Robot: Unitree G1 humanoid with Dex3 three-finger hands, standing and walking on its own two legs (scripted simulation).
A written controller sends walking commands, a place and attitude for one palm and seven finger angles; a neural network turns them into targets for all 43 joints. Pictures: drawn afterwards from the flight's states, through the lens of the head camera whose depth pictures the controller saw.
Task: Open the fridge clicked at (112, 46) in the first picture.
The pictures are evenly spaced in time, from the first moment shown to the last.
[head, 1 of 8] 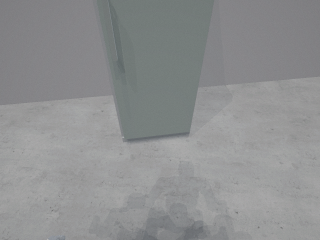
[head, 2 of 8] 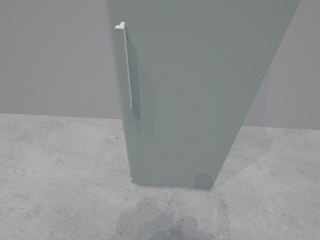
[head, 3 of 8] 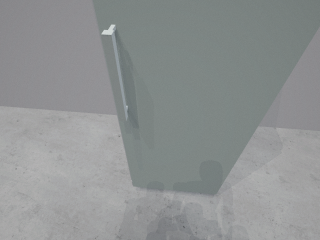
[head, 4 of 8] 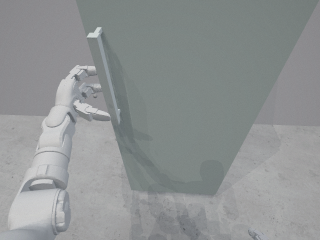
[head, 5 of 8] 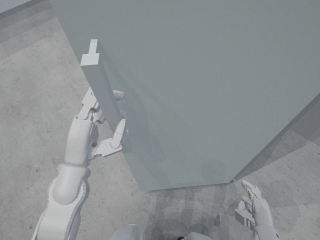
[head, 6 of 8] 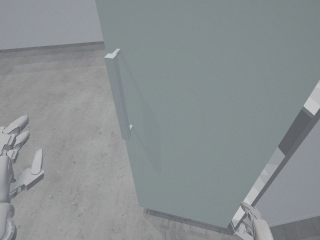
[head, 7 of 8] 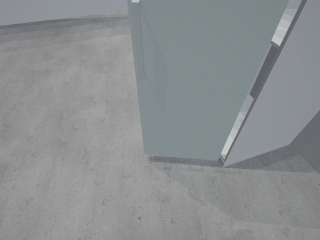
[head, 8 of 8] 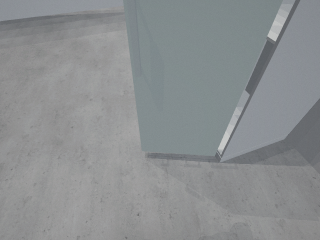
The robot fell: no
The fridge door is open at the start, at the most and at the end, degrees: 0 72 65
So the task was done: yes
